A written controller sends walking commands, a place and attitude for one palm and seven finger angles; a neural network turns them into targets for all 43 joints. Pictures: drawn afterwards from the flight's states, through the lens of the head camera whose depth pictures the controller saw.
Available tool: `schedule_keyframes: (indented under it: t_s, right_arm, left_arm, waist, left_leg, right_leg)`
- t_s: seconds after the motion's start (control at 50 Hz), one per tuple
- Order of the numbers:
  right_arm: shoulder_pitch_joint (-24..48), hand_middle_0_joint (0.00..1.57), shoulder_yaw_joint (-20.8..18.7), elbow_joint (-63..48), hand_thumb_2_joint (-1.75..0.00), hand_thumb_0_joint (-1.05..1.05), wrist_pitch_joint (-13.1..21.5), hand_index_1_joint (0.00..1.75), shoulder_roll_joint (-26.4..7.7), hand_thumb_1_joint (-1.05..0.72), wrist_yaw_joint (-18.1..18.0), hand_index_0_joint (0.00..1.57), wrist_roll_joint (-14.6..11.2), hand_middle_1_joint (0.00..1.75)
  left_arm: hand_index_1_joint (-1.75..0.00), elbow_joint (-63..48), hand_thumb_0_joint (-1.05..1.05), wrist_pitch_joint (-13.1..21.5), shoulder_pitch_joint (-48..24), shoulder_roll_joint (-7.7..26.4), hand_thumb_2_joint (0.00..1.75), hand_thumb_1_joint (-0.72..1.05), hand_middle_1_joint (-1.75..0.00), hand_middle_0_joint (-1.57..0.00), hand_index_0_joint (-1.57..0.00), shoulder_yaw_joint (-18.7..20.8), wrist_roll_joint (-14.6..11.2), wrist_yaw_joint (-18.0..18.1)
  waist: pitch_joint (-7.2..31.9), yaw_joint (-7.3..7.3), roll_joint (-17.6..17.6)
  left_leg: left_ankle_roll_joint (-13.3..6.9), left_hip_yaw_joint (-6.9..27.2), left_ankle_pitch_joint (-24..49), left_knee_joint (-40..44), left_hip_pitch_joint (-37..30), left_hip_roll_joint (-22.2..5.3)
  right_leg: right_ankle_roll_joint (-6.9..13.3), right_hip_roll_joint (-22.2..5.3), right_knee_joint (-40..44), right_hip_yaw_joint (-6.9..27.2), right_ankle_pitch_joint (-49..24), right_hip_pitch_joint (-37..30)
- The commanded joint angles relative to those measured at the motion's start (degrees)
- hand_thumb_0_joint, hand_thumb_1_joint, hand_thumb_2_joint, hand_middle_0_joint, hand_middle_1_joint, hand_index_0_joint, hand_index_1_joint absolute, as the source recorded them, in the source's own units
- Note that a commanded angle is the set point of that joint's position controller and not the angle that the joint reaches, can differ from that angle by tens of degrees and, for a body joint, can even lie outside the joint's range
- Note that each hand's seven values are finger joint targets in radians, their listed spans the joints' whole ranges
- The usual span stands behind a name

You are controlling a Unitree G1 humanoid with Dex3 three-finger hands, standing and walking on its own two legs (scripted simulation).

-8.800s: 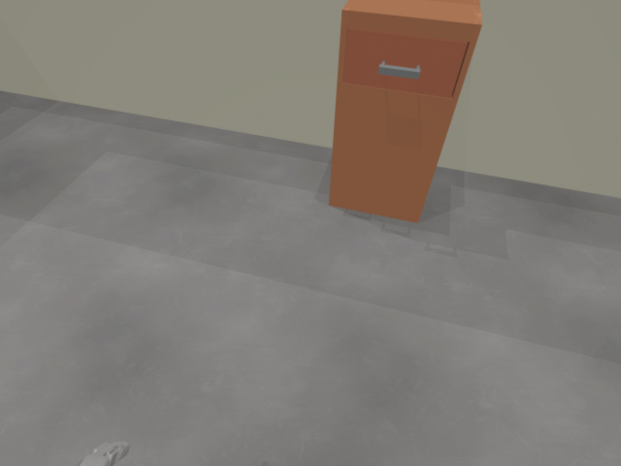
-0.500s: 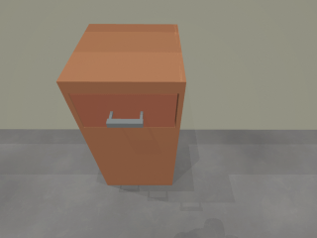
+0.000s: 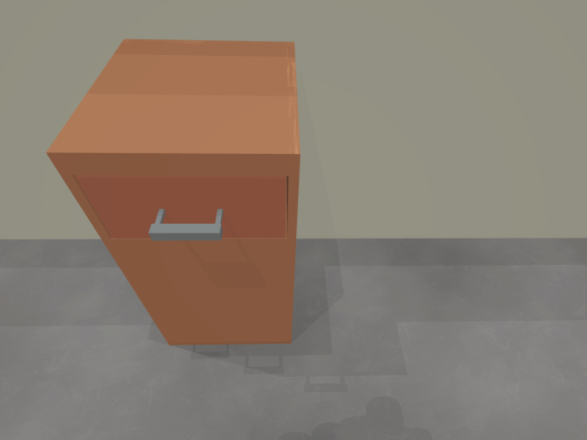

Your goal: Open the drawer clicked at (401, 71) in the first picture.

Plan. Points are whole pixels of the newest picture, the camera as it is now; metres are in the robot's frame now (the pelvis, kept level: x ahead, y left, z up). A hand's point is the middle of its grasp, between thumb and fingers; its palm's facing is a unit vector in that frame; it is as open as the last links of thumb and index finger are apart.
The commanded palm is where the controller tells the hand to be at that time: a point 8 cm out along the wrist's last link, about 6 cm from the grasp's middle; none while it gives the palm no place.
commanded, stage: come to a stop and stand still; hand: left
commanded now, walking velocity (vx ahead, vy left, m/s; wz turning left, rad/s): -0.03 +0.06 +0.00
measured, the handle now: (188, 223) +0.50 +0.23 -0.06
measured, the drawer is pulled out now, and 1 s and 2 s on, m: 0.00 0.00 0.00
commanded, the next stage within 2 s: look again from close up in 1.04 s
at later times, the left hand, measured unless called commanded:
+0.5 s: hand out of the picture -0.01 +0.09 -0.17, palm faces +0.04 -0.99 -0.15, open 7.3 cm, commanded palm none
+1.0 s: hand out of the picture -0.01 +0.10 -0.18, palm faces +0.06 -0.99 -0.16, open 7.4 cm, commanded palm none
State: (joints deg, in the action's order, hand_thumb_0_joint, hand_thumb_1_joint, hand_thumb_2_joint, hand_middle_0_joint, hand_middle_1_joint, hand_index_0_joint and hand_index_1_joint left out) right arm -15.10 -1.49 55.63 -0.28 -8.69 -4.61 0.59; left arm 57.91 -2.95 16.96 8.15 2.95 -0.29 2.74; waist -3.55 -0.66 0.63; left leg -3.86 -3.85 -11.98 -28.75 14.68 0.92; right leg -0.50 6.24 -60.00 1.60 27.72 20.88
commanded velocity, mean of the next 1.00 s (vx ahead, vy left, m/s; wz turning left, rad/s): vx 0.00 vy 0.00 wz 0.00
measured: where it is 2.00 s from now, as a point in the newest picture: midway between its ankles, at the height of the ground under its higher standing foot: outside the picture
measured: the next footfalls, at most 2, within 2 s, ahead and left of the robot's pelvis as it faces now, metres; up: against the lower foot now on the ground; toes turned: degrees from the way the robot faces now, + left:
right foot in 0.16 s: +0.00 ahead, -0.19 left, +0.00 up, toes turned +2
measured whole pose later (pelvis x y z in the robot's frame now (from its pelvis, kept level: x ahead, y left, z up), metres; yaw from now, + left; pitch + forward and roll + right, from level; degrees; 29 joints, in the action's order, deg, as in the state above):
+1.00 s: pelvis +0.01 -0.06 +0.01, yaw +1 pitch -1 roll +0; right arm -15.0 -0.1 64.4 0.3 -8.5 -1.8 0.3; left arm 64.0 0.5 18.3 8.4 -0.2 0.9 1.7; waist -1.7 0.8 1.7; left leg 2.6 -0.2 -11.4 -25.9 13.2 -3.0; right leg -1.7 -1.1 -24.7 3.6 18.9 4.6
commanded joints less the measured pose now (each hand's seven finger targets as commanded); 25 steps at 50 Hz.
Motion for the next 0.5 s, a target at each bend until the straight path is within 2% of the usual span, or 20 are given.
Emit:
schedule_keyframes:
  t_s: [0.0, 0.02, 0.04, 0.08, 0.1, 0.12, 0.14, 0.16, 0.18, 0.2, 0.22, 0.26, 0.28, 0.36, 0.38, 0.48]
  right_arm:
    - [8.27, 0.20, 0.05, -5.82, -0.90, 0.00, 0.72, 0.30, -6.48, -0.90, 2.05, 0.20, 1.57, 0.30]
    - [5.43, 0.20, -0.20, -4.99, -0.90, 0.00, 0.35, 0.30, -7.64, -0.90, 2.26, 0.20, 1.64, 0.30]
    - [2.96, 0.20, -0.59, -4.07, -0.90, 0.00, 0.17, 0.30, -8.63, -0.90, 2.52, 0.20, 1.55, 0.30]
    - [0.20, 0.20, -1.28, -2.40, -0.90, 0.00, -0.23, 0.30, -9.12, -0.90, 3.03, 0.20, 0.91, 0.30]
    - [-0.37, 0.20, -1.51, -1.83, -0.90, 0.00, -0.49, 0.30, -8.37, -0.90, 3.16, 0.20, 0.57, 0.30]
    - [-1.31, 0.20, -1.46, -1.73, -0.90, 0.00, -0.74, 0.30, -6.65, -0.90, 3.26, 0.20, 0.16, 0.30]
    - [-2.12, 0.20, -1.14, -1.88, -0.90, 0.00, -0.87, 0.30, -5.20, -0.90, 3.59, 0.20, 0.24, 0.30]
    - [-3.32, 0.20, -0.97, -1.27, -0.90, 0.00, -0.65, 0.30, -4.85, -0.90, 4.03, 0.20, 0.37, 0.30]
    - [-3.58, 0.20, -1.04, -0.65, -0.90, 0.00, -0.47, 0.30, -5.07, -0.90, 3.97, 0.20, 0.38, 0.30]
    - [-2.91, 0.20, -1.04, -0.04, -0.90, 0.00, -0.23, 0.30, -5.74, -0.90, 3.79, 0.20, 0.32, 0.30]
    - [-2.22, 0.20, -1.00, 0.17, -0.90, 0.00, 0.10, 0.30, -6.49, -0.90, 3.68, 0.20, 0.16, 0.30]
    - [-1.49, 0.20, -0.64, 0.66, -0.90, 0.00, 0.53, 0.30, -6.98, -0.90, 3.62, 0.20, -0.07, 0.30]
    - [-0.76, 0.20, -0.53, 0.96, -0.90, 0.00, 0.56, 0.30, -6.78, -0.90, 3.63, 0.20, -0.14, 0.30]
    - [-1.35, 0.20, 0.18, 2.78, -0.90, 0.00, 0.95, 0.30, -6.57, -0.90, 3.47, 0.20, -0.20, 0.30]
    - [-1.09, 0.20, 0.20, 3.14, -0.90, 0.00, 0.84, 0.30, -6.43, -0.90, 3.45, 0.20, -0.28, 0.30]
    - [-1.64, 0.20, 0.45, 4.78, -0.90, 0.00, 0.87, 0.30, -6.37, -0.90, 3.27, 0.20, -0.28, 0.30]
  left_arm:
    - [-0.30, -2.48, 0.00, 0.44, 6.40, 2.98, 0.90, 0.90, -0.30, -0.20, -0.20, 0.38, 2.02, -0.72]
    - [-0.30, -2.60, 0.00, 0.74, 6.03, 1.73, 0.90, 0.90, -0.30, -0.20, -0.20, -0.29, 1.97, -0.88]
    - [-0.30, -2.08, 0.00, 1.28, 6.37, 1.08, 0.90, 0.90, -0.30, -0.20, -0.20, -1.02, 1.93, -1.06]
    - [-0.30, -0.51, 0.00, 2.17, 7.70, 1.60, 0.90, 0.90, -0.30, -0.20, -0.20, -1.46, 1.84, -1.14]
    - [-0.30, -0.68, 0.00, 2.50, 7.97, 3.26, 0.90, 0.90, -0.30, -0.20, -0.20, -1.51, 1.95, -1.03]
    - [-0.30, -1.74, 0.00, 2.95, 5.28, 5.76, 0.90, 0.90, -0.30, -0.20, -0.20, -1.58, 2.03, -0.93]
    - [-0.30, -2.97, 0.00, 3.06, 1.76, 8.47, 0.90, 0.90, -0.30, -0.20, -0.20, -1.47, 1.73, -0.97]
    - [-0.30, -3.86, 0.00, 2.93, -0.72, 10.10, 0.90, 0.90, -0.30, -0.20, -0.20, -1.37, 1.67, -1.19]
    - [-0.30, -3.94, 0.00, 2.98, -2.08, 10.21, 0.90, 0.90, -0.30, -0.20, -0.20, -1.16, 1.77, -1.37]
    - [-0.30, -3.46, 0.00, 3.16, -2.14, 10.11, 0.90, 0.90, -0.30, -0.20, -0.20, -1.13, 1.54, -1.39]
    - [-0.30, -2.65, 0.00, 3.25, -1.35, 9.26, 0.90, 0.90, -0.30, -0.20, -0.20, -1.45, 1.31, -1.35]
    - [-0.30, -1.25, 0.00, 3.52, 0.69, 8.43, 0.90, 0.90, -0.30, -0.20, -0.20, -1.88, 1.14, -1.30]
    - [-0.30, -0.77, 0.00, 3.55, 1.01, 8.24, 0.90, 0.90, -0.30, -0.20, -0.20, -1.97, 1.27, -1.26]
    - [-0.30, 1.03, 0.00, 3.92, 3.04, 7.88, 0.90, 0.90, -0.30, -0.20, -0.20, -2.04, 0.96, -1.17]
    - [-0.30, 1.55, 0.00, 3.92, 3.24, 7.76, 0.90, 0.90, -0.30, -0.20, -0.20, -2.04, 0.99, -1.12]
    - [-0.30, 2.81, 0.00, 4.12, 4.10, 7.15, 0.90, 0.90, -0.30, -0.20, -0.20, -2.08, 0.93, -1.17]
  waist:
    - [-6.15, 5.45, -9.61]
    - [-4.56, 4.42, -6.15]
    - [-1.88, 3.66, -2.24]
    - [2.25, 3.29, 2.12]
    - [2.01, 2.85, 5.30]
    - [1.55, 0.88, 9.96]
    - [1.31, -0.89, 11.49]
    - [2.95, -2.18, 6.72]
    - [4.34, -2.93, 2.56]
    - [4.52, -1.95, 4.22]
    - [3.74, -1.08, 5.00]
    - [2.10, -0.17, 6.12]
    - [-0.63, 0.07, 5.65]
    - [-0.13, 0.74, 3.01]
    - [-0.99, 0.83, 2.04]
    - [-0.43, 0.94, 0.73]
  left_leg:
    - [-7.19, 15.89, -8.00, 17.87, 22.19, -13.90]
    - [-7.10, 16.22, -10.10, 16.65, 18.99, -13.35]
    - [-6.36, 14.91, -11.44, 13.52, 15.84, -12.64]
    - [-3.00, 11.87, -14.19, 7.49, 11.00, -9.13]
    - [-0.47, 9.93, -14.61, 3.80, 8.42, -6.06]
    - [1.98, 6.78, -12.40, -1.17, 6.31, -2.23]
    - [3.36, 3.93, -9.14, -3.10, 2.35, -0.57]
    - [3.62, 3.28, -6.02, -2.40, -3.73, -0.39]
    - [3.60, 3.73, -3.49, -1.19, -6.39, -0.94]
    - [3.34, 4.67, -0.68, -1.23, -6.34, -2.69]
    - [3.04, 5.58, 1.80, -0.25, -5.42, -3.76]
    - [3.11, 5.65, 4.30, 1.56, -3.84, -4.64]
    - [3.29, 5.33, 4.63, 1.94, -2.92, -4.69]
    - [3.66, 4.74, 6.73, 3.48, -3.97, -5.19]
    - [3.72, 4.64, 6.32, 3.57, -3.82, -5.22]
    - [3.94, 4.71, 5.91, 4.30, -4.99, -5.62]
  right_leg:
    - [0.95, -8.28, -0.78, 1.07, -0.88, -5.06]
    - [0.42, -8.32, 6.23, -1.21, -0.26, -6.03]
    - [-0.05, -7.84, 13.49, -3.09, -1.15, -8.15]
    - [-0.88, -6.34, 26.83, -5.27, -7.48, -11.91]
    - [-0.51, -7.20, 32.85, -1.46, -7.61, -9.48]
    - [1.87, -12.25, 37.34, 8.71, -4.05, -3.87]
    - [4.07, -17.25, 41.21, 14.17, -1.91, 1.50]
    - [4.46, -18.15, 42.07, 13.47, -0.89, 4.81]
    - [3.17, -14.90, 39.36, 11.62, -4.16, 5.28]
    - [2.11, -12.52, 37.30, 9.49, -8.46, 3.72]
    - [1.49, -11.79, 36.95, 7.92, -11.49, 1.54]
    - [1.04, -11.09, 37.63, 7.34, -14.24, -1.15]
    - [1.14, -10.92, 38.07, 7.57, -14.84, -0.58]
    - [1.30, -10.72, 39.25, 7.00, -17.01, -3.78]
    - [1.35, -10.59, 39.76, 7.07, -16.69, -3.78]
    - [1.50, -10.22, 41.13, 6.35, -15.75, -5.10]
